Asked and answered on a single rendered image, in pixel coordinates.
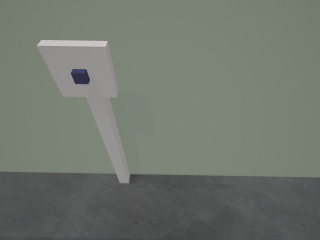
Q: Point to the panel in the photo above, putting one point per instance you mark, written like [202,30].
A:
[61,57]

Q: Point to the button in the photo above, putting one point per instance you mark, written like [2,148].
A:
[80,76]

